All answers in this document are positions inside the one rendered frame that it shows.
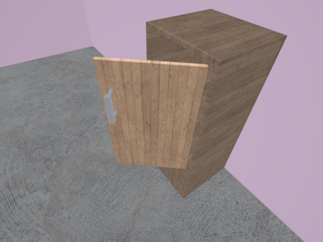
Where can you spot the handle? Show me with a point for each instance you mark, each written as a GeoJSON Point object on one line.
{"type": "Point", "coordinates": [111, 114]}

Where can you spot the cupboard door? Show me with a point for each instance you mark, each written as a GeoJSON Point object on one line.
{"type": "Point", "coordinates": [157, 105]}

